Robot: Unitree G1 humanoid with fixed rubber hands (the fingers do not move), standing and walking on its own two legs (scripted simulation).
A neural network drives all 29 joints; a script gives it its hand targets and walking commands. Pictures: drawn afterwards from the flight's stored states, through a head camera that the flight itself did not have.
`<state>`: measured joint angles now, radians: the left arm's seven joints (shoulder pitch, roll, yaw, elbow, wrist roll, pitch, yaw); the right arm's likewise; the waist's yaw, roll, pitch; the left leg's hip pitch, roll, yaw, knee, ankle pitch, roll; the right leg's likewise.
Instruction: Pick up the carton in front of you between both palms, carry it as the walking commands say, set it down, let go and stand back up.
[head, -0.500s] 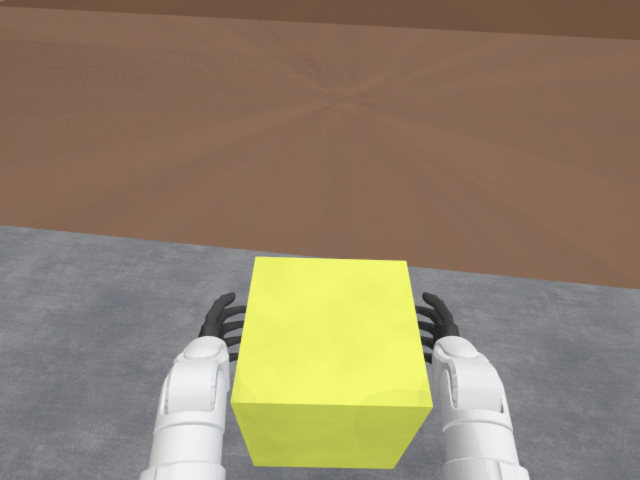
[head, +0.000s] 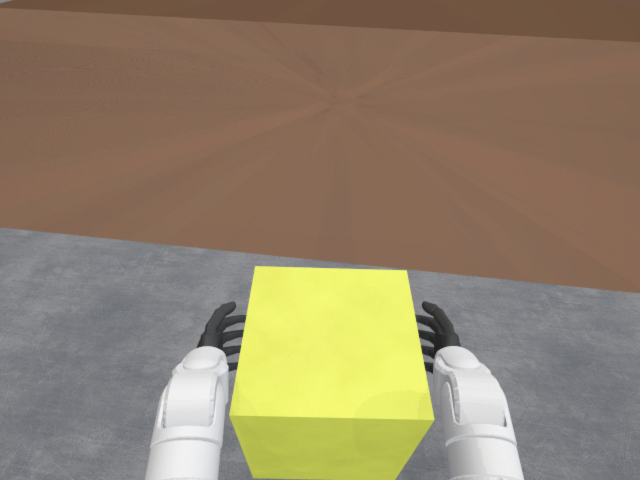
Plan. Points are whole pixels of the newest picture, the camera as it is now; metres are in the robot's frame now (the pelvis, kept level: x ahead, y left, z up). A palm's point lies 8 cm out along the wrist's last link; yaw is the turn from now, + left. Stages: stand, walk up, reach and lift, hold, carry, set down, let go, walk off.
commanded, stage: hold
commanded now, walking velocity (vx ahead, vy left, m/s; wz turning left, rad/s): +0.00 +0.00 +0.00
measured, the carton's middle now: (327, 377) +0.30 +0.00 -0.03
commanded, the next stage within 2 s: carry in 0.36 s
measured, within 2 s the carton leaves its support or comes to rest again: neither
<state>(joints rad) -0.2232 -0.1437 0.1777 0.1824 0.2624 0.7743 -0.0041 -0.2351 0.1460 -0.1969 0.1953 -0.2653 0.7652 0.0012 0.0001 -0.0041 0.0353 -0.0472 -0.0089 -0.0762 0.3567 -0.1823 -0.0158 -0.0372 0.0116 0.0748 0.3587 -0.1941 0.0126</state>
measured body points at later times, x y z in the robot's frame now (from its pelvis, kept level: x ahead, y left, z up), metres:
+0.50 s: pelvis +0.00 +0.00 -0.01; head -0.03 +0.00 +0.44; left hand +0.30 +0.15 +0.05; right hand +0.30 -0.16 +0.04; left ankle +0.02 +0.13 -0.75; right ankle +0.01 -0.13 -0.74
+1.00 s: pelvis +0.20 -0.02 +0.00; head +0.20 -0.03 +0.45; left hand +0.48 +0.12 +0.07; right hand +0.47 -0.18 +0.07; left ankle +0.11 +0.10 -0.75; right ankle +0.25 -0.13 -0.72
